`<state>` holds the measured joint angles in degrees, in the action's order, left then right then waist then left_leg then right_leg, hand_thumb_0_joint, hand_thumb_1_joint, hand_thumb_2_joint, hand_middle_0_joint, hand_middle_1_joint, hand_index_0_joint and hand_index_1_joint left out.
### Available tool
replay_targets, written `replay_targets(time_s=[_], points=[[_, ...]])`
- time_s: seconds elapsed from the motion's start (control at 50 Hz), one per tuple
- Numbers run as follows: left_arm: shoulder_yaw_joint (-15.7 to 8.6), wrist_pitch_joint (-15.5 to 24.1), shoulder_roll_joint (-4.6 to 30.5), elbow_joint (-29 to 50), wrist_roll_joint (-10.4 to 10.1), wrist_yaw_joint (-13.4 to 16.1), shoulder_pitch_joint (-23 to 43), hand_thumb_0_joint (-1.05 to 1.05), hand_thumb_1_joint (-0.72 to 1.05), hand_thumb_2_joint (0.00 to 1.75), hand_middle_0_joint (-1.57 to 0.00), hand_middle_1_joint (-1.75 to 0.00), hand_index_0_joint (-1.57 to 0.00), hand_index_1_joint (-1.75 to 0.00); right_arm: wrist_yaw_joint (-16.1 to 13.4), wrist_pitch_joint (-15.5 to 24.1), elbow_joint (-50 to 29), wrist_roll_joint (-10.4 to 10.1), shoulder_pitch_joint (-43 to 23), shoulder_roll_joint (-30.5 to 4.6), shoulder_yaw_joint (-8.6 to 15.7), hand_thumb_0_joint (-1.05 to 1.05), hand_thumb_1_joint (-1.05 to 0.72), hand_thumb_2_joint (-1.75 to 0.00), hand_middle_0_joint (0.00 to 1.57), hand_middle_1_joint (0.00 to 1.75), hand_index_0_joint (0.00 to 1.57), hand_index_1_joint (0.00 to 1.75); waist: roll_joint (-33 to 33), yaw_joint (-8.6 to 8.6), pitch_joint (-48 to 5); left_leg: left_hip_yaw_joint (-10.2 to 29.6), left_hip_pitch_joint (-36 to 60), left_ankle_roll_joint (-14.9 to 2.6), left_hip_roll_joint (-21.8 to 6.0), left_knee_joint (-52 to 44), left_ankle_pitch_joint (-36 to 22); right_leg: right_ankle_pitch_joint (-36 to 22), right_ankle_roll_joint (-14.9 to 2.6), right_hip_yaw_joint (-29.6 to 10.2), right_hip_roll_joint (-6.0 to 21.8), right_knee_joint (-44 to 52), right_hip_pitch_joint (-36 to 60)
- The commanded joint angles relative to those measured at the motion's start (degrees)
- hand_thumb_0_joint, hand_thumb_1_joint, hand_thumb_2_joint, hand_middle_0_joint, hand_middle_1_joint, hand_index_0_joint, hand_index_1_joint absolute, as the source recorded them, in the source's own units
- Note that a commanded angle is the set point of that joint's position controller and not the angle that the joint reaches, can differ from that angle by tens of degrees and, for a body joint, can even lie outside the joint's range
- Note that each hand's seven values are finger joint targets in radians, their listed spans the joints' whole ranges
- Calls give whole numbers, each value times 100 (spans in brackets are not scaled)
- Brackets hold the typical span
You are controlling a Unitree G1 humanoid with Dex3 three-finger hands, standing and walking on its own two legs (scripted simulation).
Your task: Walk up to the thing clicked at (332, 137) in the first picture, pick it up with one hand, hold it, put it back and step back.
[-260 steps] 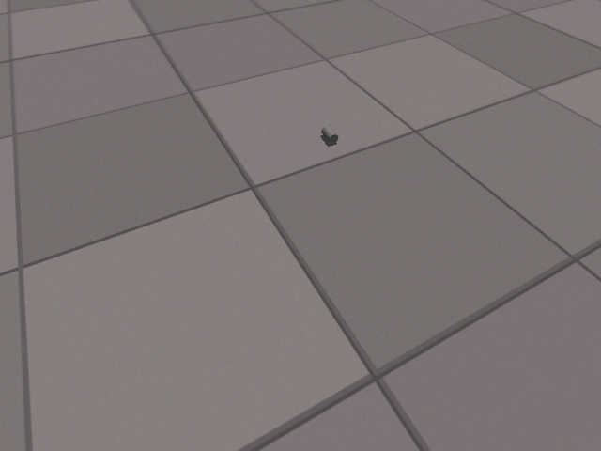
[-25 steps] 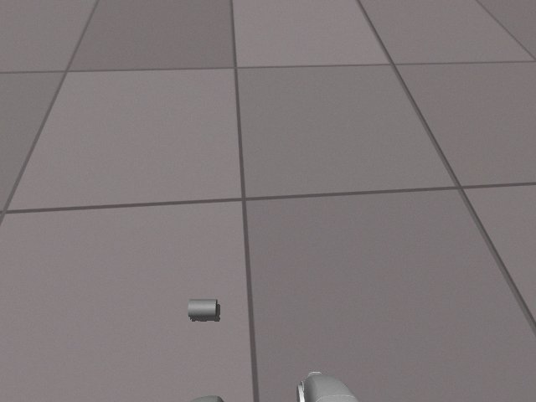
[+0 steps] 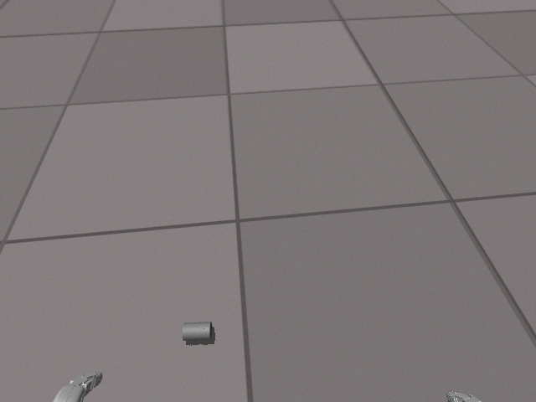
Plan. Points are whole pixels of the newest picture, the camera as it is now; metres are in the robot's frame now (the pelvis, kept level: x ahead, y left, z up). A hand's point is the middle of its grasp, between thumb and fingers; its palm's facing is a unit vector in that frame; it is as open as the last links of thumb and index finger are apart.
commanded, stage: walk up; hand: left
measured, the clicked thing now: (197, 331) +0.45 +0.26 -0.73
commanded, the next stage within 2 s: stand in 1.46 s
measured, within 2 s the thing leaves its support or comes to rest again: neither
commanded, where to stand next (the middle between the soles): +0.08 +0.01 m, yaw +1 degrees
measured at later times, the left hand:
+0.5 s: hand out of the picture +0.09 +0.25 -0.14, palm faces +0.00 -0.96 -0.29, open 7.4 cm
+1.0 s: hand out of the picture +0.10 +0.27 -0.13, palm faces +0.00 -0.95 -0.31, open 7.4 cm
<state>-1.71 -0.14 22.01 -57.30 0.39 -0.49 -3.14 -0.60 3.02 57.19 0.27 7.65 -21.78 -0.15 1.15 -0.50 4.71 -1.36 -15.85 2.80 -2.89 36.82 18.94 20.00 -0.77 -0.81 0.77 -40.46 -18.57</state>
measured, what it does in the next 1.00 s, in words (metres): stands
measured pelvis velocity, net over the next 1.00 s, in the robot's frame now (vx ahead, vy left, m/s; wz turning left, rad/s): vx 0.01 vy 0.02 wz -0.01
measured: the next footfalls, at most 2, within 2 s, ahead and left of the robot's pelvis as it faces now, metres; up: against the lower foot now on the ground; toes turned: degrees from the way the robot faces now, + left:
none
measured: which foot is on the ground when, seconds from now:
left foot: down 0.00-1.00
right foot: down 0.00-1.00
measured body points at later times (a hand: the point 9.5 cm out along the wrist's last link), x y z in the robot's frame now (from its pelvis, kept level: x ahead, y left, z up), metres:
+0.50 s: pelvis -0.01 +0.01 +0.02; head +0.00 +0.02 +0.47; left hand +0.09 +0.30 -0.11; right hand +0.05 -0.30 -0.11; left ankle +0.01 +0.16 -0.72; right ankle +0.02 -0.11 -0.72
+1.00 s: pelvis +0.01 +0.02 +0.03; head +0.02 +0.03 +0.48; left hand +0.10 +0.32 -0.11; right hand +0.11 -0.28 -0.10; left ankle +0.01 +0.16 -0.72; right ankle +0.02 -0.11 -0.72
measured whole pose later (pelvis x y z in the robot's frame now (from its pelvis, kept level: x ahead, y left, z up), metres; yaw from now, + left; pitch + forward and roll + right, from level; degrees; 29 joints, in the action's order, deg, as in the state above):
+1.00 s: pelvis +0.01 +0.02 +0.03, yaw -1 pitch -2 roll +0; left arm -1.5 -1.2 19.6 -65.9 0.6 -1.1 -3.6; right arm 0.0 2.1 64.7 0.8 3.7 -19.7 0.5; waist 0.8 0.4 2.8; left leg -2.7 -6.7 1.3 -2.1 19.0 10.7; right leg 10.0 1.5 -1.5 1.4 -20.0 -8.5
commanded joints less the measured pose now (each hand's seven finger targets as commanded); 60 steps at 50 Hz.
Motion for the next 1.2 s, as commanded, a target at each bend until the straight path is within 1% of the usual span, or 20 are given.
replay_targets(time_s=[0.0, 0.02, 0.06, 0.12, 0.16, 0.2, 0.26, 0.34, 0.4, 0.46, 0.5, 0.52, 0.54, 0.56, 0.6, 0.64, 0.7, 0.76, 0.92, 1.18], points=[[-233, 143, 1173, 211, -33, 33, 293, 0, 90, 90, -20, -30, -20, -30, -88, 77, -109, -14, -173, -1342, 330, 0, -90, -90, 20, 30, 20, 30, -28, 33, -835, 451, 355, -550, -406, -783, -1098, -1571, -326, -698, 554, 1088, 478], [-240, 133, 1191, 154, -6, 35, 257, 0, 90, 90, -20, -30, -20, -30, -88, 59, -92, -28, -216, -1283, 317, 0, -90, -90, 20, 30, 20, 30, 152, 43, -892, 355, 396, -540, -375, -742, -1055, -1499, -352, -722, 581, 1221, 556], [-248, 115, 1255, 124, 4, 19, 421, 0, 90, 90, -20, -30, -20, -30, -81, 18, -4, -23, -182, -1160, 278, 0, -90, -90, 20, 30, 20, 30, 499, -20, -753, 187, 481, -441, -214, -818, -685, -1051, -371, -929, 690, 1570, 394], [-232, 89, 1161, 45, 0, 7, 508, 0, 90, 90, -20, -30, -20, -30, -61, 3, 163, 8, -198, -1168, 277, 0, -90, -90, 20, 30, 20, 30, 438, -45, -751, 207, 652, -414, -239, -1070, -665, -671, -313, -916, 694, 1817, 337], [-224, 90, 1094, -14, -17, -11, 502, 0, 90, 90, -20, -30, -20, -30, -50, 16, 245, 27, -216, -1162, 250, 0, -90, -90, 20, 30, 20, 30, 287, -9, -760, 251, 692, -422, -297, -1258, -781, -744, -244, -866, 670, 1848, 438], [-231, 84, 1064, -109, -16, -14, 397, 0, 90, 90, -20, -30, -20, -30, -47, 19, 289, 30, -320, -1182, 258, 0, -90, -90, 20, 30, 20, 30, 175, 46, -813, 253, 766, -428, -338, -1329, -925, -895, -232, -789, 642, 1891, 549], [-255, 58, 1050, -193, -39, -28, 428, 0, 90, 90, -20, -30, -20, -30, -50, 24, 365, 38, -324, -1140, 236, 0, -90, -90, 20, 30, 20, 30, 95, 59, -625, 283, 689, -378, -373, -1579, -842, -658, -191, -779, 630, 2048, 585], [-275, 27, 1035, -301, -22, -48, 408, 0, 90, 90, -20, -30, -20, -30, -42, 14, 439, 49, -379, -1135, 238, 0, -90, -90, 20, 30, 20, 30, 4, 76, -393, 320, 589, -373, -390, -1756, -376, -63, -163, -768, 586, 2302, 518], [-274, 28, 1015, -312, -7, -66, 390, 0, 90, 90, -20, -30, -20, -30, -29, 17, 459, 68, -331, -1112, 225, 0, -90, -90, 20, 30, 20, 30, -9, 75, -336, 365, 527, -360, -378, -1823, -128, 132, -149, -799, 568, 2412, 494], [-269, 10, 955, -366, -8, -78, 323, 0, 90, 90, -20, -30, -20, -30, -31, 27, 480, 88, -353, -1161, 254, 0, -90, -90, 20, 30, 20, 30, -169, 84, -336, 489, 475, -358, -440, -1999, 77, -10, -121, -712, 506, 2334, 531], [-260, 11, 918, -395, 3, -83, 248, 0, 90, 90, -20, -30, -20, -30, -40, 40, 481, 84, -401, -1194, 275, 0, -90, -90, 20, 30, 20, 30, -221, 102, -455, 546, 486, -390, -517, -2080, -15, -286, -113, -633, 475, 2241, 687], [-259, 14, 915, -415, -4, -82, 185, 0, 90, 90, -20, -30, -20, -30, -40, 46, 453, 74, -425, -1168, 271, 0, -90, -90, 20, 30, 20, 30, -213, 127, -454, 528, 519, -393, -519, -2068, -148, -399, -105, -621, 470, 2231, 722], [-240, 31, 902, -410, 9, -85, 190, 0, 90, 90, -20, -30, -20, -30, -48, 63, 458, 72, -426, -1176, 271, 0, -90, -90, 20, 30, 20, 30, -206, 101, -622, 508, 622, -407, -553, -2044, -439, -828, -109, -611, 505, 2183, 849], [-242, 37, 894, -436, -5, -79, 158, 0, 90, 90, -20, -30, -20, -30, -47, 75, 446, 56, -426, -1152, 265, 0, -90, -90, 20, 30, 20, 30, -218, 108, -707, 473, 705, -391, -558, -1991, -845, -1124, -89, -579, 499, 2128, 934], [-231, 48, 890, -427, -20, -65, 215, 0, 90, 90, -20, -30, -20, -30, -58, 91, 453, 41, -392, -1156, 267, 0, -90, -90, 20, 30, 20, 30, -222, 70, -817, 414, 749, -369, -575, -1959, -1383, -1661, -65, -549, 550, 2083, 1141], [-205, 48, 887, -434, -35, -53, 207, 0, 90, 90, -20, -30, -20, -30, -64, 85, 456, 33, -397, -1134, 269, 0, -90, -90, 20, 30, 20, 30, -172, 73, -853, 365, 845, -364, -552, -1930, -1653, -1911, -47, -554, 577, 2077, 1156], [-206, 24, 888, -492, -40, -35, 183, 0, 90, 90, -20, -30, -20, -30, -72, 61, 443, 30, -421, -1141, 303, 0, -90, -90, 20, 30, 20, 30, -195, 55, -780, 386, 872, -358, -592, -1964, -1788, -1833, -18, -456, 548, 2084, 1133], [-183, 26, 888, -499, -27, -30, 147, 0, 90, 90, -20, -30, -20, -30, -69, 51, 432, 28, -464, -1140, 317, 0, -90, -90, 20, 30, 20, 30, -178, 49, -876, 348, 1041, -379, -615, -1973, -1874, -1946, -15, -459, 580, 2106, 1163], [-170, 33, 914, -572, -9, -12, 187, 0, 90, 90, -20, -30, -20, -30, -52, -2, 447, 34, -587, -1085, 340, 0, -90, -90, 20, 30, 20, 30, -119, 22, -642, 337, 1015, -329, -547, -2108, -1572, -1776, 26, -449, 571, 2242, 1077], [-194, 68, 929, -492, 21, 19, 138, 0, 90, 90, -20, -30, -20, -30, -42, -23, 432, 24, -587, -1058, 332, 0, -90, -90, 20, 30, 20, 30, -101, 21, -836, 256, 1202, -333, -543, -2034, -1838, -2100, -1, -443, 612, 2304, 1239]])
